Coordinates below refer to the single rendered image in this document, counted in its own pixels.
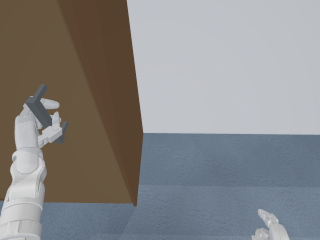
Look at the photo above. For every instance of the wardrobe door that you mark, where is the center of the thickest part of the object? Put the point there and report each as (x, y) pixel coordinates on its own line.
(36, 48)

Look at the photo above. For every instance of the left robot forearm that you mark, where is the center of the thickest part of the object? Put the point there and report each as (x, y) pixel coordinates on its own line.
(23, 204)

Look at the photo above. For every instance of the left robot hand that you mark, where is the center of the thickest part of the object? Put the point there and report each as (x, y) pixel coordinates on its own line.
(27, 127)

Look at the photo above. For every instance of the right robot hand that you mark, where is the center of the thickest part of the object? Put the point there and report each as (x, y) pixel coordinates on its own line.
(276, 230)

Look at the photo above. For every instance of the handle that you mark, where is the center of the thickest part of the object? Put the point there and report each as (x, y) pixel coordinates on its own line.
(41, 113)

